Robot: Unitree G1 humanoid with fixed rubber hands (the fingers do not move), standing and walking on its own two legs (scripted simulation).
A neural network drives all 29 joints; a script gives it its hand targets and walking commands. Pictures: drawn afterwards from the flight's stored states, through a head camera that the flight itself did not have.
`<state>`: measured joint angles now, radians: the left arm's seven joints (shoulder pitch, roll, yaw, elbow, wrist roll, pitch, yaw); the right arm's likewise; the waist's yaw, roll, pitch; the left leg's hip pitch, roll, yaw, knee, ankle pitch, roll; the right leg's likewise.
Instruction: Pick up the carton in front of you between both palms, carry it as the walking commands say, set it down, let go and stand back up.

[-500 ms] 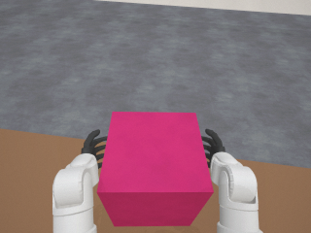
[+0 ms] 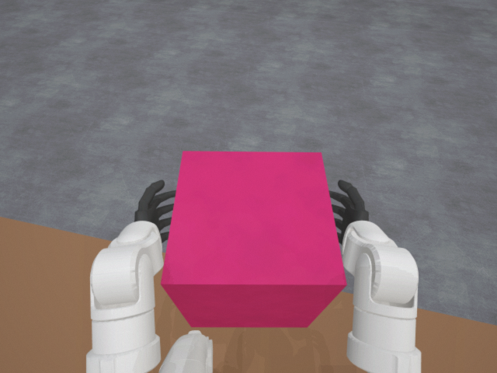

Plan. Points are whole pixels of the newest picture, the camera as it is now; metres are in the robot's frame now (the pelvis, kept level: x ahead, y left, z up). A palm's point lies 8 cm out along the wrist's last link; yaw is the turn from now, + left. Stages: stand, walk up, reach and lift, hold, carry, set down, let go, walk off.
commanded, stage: carry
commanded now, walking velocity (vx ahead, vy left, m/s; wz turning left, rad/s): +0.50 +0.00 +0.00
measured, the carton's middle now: (250, 247) +0.30 +0.01 +0.01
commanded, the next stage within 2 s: none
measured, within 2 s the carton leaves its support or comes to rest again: neither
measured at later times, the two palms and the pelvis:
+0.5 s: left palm (188, 75) +0.69 +0.17 +0.07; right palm (319, 82) +0.67 -0.13 +0.08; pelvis +0.31 +0.04 -0.01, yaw -2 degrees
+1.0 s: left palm (195, 11) +1.02 +0.20 +0.07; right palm (296, 9) +1.04 -0.10 +0.07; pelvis +0.66 +0.01 -0.06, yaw -2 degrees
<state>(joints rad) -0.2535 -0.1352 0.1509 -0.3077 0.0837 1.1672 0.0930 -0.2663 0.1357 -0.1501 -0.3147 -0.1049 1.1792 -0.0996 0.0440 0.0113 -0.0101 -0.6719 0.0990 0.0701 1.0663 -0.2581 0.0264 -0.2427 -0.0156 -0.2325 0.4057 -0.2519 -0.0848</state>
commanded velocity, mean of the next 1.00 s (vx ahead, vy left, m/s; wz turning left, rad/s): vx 0.50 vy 0.00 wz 0.00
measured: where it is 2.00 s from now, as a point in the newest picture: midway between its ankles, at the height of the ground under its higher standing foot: (253, 160)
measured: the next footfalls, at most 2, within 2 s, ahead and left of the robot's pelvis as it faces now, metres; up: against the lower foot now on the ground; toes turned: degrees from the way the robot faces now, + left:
left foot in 0.22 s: +0.34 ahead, +0.09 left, +0.00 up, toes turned +6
right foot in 0.68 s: +0.53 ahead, -0.06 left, +0.00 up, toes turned -3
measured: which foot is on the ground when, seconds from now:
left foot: up 0.00-0.20, down 0.22-0.72, up 0.74-1.00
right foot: down 0.00-0.22, up 0.24-0.66, down 0.68-1.00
